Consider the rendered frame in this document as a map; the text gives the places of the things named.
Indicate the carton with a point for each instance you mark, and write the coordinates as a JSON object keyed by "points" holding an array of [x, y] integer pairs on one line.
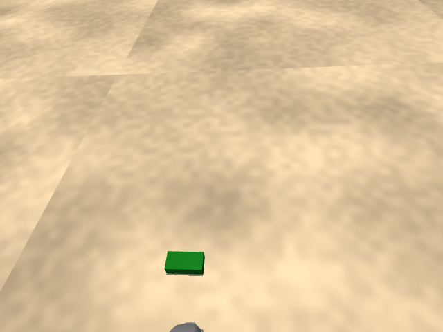
{"points": [[185, 263]]}

